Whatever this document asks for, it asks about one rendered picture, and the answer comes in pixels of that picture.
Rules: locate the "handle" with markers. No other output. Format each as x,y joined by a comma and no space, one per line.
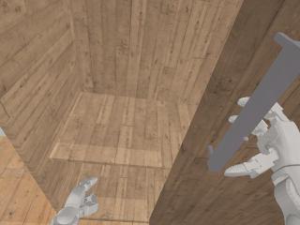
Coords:
275,82

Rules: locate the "robot left hand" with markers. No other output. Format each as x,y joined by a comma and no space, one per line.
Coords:
87,204

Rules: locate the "left robot forearm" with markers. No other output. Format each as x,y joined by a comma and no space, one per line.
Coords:
68,215

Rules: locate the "wardrobe door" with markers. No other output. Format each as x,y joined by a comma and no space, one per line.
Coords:
191,194

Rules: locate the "right robot forearm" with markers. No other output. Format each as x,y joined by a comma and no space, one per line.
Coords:
287,192

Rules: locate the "robot right hand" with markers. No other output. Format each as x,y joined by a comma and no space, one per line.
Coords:
284,138

